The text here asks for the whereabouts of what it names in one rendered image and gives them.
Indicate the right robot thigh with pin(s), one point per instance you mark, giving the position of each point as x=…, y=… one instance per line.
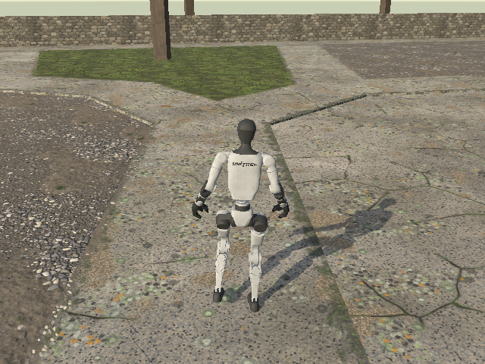
x=259, y=226

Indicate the robot left upper arm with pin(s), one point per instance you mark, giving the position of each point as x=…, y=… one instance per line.
x=220, y=158

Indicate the robot left hand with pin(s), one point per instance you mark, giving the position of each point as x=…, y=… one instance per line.
x=195, y=208

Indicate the robot right hand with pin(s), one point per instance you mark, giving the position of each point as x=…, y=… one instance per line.
x=278, y=208

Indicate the robot right upper arm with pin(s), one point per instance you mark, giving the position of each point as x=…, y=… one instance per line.
x=268, y=161

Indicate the right robot forearm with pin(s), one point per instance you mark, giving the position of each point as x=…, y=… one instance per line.
x=280, y=197

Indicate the robot head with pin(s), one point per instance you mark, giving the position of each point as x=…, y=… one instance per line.
x=246, y=131

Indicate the left robot forearm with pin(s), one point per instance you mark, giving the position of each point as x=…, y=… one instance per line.
x=203, y=195

